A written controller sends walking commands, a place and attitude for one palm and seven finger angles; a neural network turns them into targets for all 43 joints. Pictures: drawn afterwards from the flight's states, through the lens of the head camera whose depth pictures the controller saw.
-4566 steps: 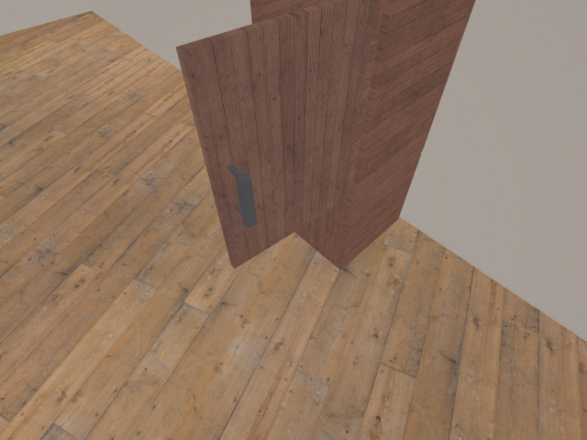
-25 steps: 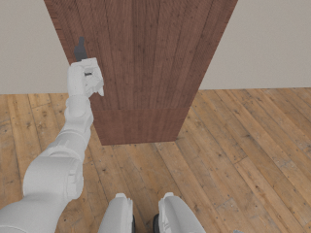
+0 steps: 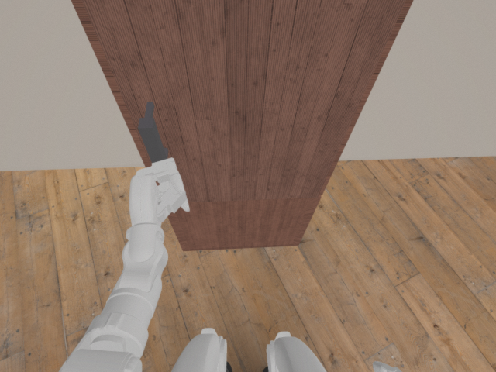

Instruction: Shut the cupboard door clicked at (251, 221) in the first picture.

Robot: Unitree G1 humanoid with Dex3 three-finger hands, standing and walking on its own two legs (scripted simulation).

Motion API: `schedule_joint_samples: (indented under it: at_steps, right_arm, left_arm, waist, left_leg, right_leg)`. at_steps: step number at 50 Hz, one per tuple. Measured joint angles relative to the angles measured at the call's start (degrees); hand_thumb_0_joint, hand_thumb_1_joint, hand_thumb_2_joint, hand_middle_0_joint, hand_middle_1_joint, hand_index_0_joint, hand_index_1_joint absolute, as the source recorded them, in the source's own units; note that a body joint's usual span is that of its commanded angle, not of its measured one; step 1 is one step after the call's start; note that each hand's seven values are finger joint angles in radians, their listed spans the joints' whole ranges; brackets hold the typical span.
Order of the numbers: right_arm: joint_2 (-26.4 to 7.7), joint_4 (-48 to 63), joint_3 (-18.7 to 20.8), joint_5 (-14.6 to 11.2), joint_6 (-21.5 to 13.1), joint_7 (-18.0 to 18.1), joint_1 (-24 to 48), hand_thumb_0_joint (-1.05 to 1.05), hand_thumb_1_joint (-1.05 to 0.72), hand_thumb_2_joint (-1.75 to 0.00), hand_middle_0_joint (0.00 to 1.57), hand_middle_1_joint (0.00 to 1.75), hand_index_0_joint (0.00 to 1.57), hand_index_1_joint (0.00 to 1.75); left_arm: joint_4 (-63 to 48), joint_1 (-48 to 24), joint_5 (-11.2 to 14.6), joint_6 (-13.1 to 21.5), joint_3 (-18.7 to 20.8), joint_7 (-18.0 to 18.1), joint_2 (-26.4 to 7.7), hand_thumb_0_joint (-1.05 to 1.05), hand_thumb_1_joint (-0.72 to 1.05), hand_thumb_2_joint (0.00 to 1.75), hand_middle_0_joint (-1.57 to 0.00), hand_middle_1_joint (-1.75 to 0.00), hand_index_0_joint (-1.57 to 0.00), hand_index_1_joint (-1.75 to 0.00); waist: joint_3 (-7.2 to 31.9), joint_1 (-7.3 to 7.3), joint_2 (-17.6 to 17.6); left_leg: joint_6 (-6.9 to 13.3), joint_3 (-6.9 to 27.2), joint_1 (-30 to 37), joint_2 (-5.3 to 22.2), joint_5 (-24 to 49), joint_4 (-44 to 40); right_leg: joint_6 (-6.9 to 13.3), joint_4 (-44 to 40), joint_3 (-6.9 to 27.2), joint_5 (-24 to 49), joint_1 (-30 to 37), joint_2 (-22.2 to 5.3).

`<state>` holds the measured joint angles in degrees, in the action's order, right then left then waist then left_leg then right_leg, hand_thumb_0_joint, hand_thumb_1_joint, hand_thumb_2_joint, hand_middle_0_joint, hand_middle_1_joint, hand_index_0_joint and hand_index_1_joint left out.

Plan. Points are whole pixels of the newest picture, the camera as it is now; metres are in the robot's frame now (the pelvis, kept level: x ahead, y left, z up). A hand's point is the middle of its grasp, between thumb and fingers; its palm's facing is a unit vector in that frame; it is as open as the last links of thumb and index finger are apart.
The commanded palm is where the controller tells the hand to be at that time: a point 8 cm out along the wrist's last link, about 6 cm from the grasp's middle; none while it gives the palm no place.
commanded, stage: pull the fist back off the door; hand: left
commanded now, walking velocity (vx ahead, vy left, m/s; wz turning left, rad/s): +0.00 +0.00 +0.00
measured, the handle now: (157, 141) +0.51 +0.17 +0.03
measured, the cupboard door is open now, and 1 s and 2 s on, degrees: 0 0 0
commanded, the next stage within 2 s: draw the hand back to the body in 0.08 s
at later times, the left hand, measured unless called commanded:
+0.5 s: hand (155, 209) +0.34 +0.13 +0.09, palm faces +0.12 -0.99 -0.06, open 3.1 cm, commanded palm +0.30 +0.18 +0.10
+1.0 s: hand (60, 231) +0.27 +0.20 +0.17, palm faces +0.25 -0.92 -0.31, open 3.4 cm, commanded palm +0.22 +0.25 +0.20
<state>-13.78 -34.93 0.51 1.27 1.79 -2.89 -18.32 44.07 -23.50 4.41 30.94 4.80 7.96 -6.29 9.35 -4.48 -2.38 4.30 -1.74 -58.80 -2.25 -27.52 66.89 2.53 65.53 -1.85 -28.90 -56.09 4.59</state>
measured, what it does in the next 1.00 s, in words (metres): rises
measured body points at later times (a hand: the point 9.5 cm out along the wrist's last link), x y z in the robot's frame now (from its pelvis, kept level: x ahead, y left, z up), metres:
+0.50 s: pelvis +0.04 -0.03 +0.04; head +0.09 -0.04 +0.48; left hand +0.32 +0.18 +0.10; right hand +0.20 -0.24 -0.08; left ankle +0.04 +0.07 -0.64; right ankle +0.02 -0.10 -0.64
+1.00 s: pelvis +0.04 -0.02 +0.09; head +0.03 -0.04 +0.53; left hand +0.25 +0.24 +0.19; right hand +0.23 -0.23 +0.00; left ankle +0.04 +0.07 -0.64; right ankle +0.02 -0.10 -0.64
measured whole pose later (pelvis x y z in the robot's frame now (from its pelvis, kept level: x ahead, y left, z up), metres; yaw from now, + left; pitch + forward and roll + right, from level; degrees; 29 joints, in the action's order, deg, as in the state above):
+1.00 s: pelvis +0.04 -0.02 +0.09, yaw +2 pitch +0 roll +0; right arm -13.8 -31.2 -2.8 -2.7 1.3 5.3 -11.2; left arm -6.8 17.8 4.5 2.7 5.4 5.0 -17.3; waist 2.9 0.9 -4.1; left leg 2.9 0.8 -16.9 -3.6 -17.5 34.2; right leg 3.5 33.3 -1.4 -19.5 -14.2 3.7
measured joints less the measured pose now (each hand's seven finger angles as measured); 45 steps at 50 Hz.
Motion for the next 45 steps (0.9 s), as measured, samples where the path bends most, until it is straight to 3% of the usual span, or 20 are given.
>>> schedule_joint_samples:
  at_steps: [5,12,22,36,40,45]
  right_arm:
    - [0.2,1.2,0.2,-0.1,0.0,0.5,3.2,0.00,-0.90,-0.90,0.20,0.30,0.20,0.30]
    - [0.2,2.4,0.6,-0.2,0.3,1.1,7.3,0.00,-0.90,-0.90,0.20,0.30,0.20,0.30]
    - [1.4,5.1,-1.1,-2.3,1.8,2.8,5.6,0.00,-0.90,-0.90,0.20,0.30,0.20,0.30]
    - [-0.7,5.1,-1.8,-4.2,-1.8,5.4,4.6,0.01,-0.90,-0.90,0.20,0.30,0.20,0.30]
    - [-0.5,4.9,-1.8,-4.4,0.0,7.0,5.5,0.01,-0.90,-0.90,0.20,0.30,0.20,0.30]
    - [-0.3,4.5,-2.6,-4.4,0.7,8.2,6.6,0.01,-0.90,-0.90,0.20,0.30,0.20,0.30]
  left_arm:
    - [-5.9,5.6,-0.1,-0.2,-3.2,0.0,0.9,0.02,0.90,0.90,-1.30,-1.50,-1.30,-1.50]
    - [-9.9,7.4,-0.2,-1.9,-6.0,-1.1,1.3,0.02,0.90,0.90,-1.30,-1.50,-1.30,-1.50]
    - [-26.6,21.4,2.8,-8.5,-4.5,-5.3,-1.4,0.02,0.90,0.90,-1.30,-1.50,-1.30,-1.50]
    - [-39.0,32.6,8.5,-14.8,-0.3,-13.0,-5.4,0.02,0.90,0.90,-1.28,-1.48,-1.28,-1.47]
    - [-41.9,34.5,3.0,-20.9,-1.0,-8.5,-8.4,0.02,0.90,0.90,-1.22,-1.41,-1.22,-1.41]
    - [-46.4,38.2,0.5,-26.4,-0.7,-4.4,-10.4,0.02,0.90,0.90,-1.11,-1.29,-1.11,-1.29]
  waist:
    - [0.2,1.51,0.3]
    - [0.4,3.14,0.4]
    - [-1.0,4.89,0.0]
    - [-2.4,4.51,-0.7]
    - [-3.4,4.50,-0.6]
    - [-5.0,4.41,-1.3]
  left_leg:
    - [-0.3,0.7,1.9,-0.4,-1.0,-0.5]
    - [-0.9,1.4,2.7,-0.8,-2.0,-0.1]
    - [-1.7,1.2,13.2,-0.7,-0.1,-8.1]
    - [-2.4,2.5,24.5,-0.7,3.5,-16.7]
    - [-2.3,2.5,29.7,-1.0,5.3,-21.0]
    - [-1.9,2.6,36.6,-1.0,8.0,-27.6]
  right_leg:
    - [0.4,-0.5,-0.5,-1.2,2.1,-0.3]
    - [0.9,0.0,-1.3,-2.6,3.1,-0.5]
    - [1.6,-6.9,-0.2,-0.9,12.8,-0.3]
    - [2.1,-15.8,-0.8,2.6,24.4,-0.2]
    - [1.7,-19.8,-0.4,4.2,29.4,-0.5]
    - [1.4,-26.9,0.0,7.2,36.5,-0.6]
